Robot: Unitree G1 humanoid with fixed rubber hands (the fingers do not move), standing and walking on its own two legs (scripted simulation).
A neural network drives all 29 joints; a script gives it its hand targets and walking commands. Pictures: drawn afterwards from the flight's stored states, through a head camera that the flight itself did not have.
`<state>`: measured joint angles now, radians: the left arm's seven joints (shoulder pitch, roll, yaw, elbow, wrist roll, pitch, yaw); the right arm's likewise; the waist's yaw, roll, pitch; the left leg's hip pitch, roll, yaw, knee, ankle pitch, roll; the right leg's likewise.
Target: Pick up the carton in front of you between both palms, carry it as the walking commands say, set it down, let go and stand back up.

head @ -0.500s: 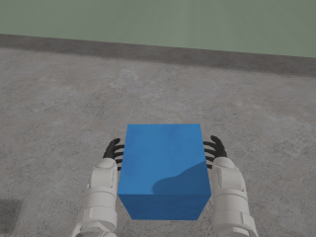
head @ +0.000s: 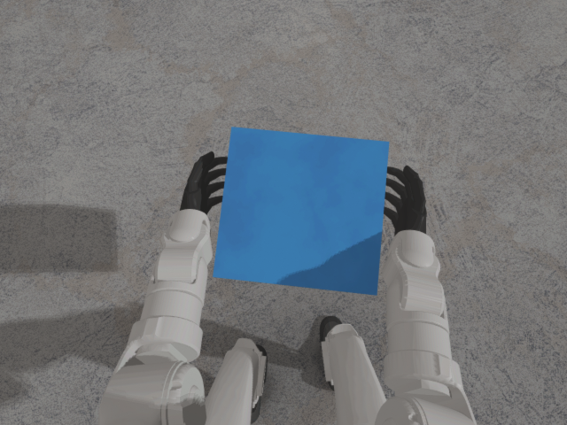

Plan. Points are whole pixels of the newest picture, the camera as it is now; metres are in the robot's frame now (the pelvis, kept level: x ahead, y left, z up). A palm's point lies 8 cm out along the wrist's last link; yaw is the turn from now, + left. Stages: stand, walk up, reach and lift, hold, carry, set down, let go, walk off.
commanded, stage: set down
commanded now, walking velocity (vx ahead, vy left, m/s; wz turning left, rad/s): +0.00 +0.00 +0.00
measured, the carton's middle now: (299, 217) +0.42 -0.03 -0.16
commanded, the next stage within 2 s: none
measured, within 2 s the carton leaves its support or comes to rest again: rests again in 1.94 s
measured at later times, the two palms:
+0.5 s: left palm (229, 203) +0.47 +0.10 -0.22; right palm (389, 228) +0.41 -0.19 -0.22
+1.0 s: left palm (248, 204) +0.51 +0.08 -0.37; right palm (374, 238) +0.42 -0.20 -0.37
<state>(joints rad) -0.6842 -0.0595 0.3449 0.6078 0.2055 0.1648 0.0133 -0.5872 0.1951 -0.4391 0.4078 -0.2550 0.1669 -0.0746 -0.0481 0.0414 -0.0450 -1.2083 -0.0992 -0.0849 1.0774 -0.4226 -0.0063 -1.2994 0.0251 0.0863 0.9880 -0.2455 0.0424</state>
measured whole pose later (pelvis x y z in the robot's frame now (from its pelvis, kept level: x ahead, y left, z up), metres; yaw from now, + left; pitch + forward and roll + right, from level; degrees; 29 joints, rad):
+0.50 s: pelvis -0.02 +0.00 -0.12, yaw +1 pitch +47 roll +1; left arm -0.96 0.05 0.30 0.79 0.18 0.22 0.04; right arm -0.81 0.15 -0.53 0.49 -0.22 0.23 -0.10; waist -0.08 0.04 -0.20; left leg -1.81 -0.14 -0.06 1.57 -0.57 -0.02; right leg -1.92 0.06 0.11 1.47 -0.38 0.07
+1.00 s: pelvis -0.05 +0.00 -0.23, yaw +1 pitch +47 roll +0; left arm -1.39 0.23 0.16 1.05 0.13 0.23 0.04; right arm -1.10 0.10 -0.62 0.57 -0.19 0.24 -0.16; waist -0.14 0.03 0.05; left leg -2.16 -0.18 -0.06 1.95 -0.61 -0.04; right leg -2.24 0.09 0.11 1.82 -0.40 0.11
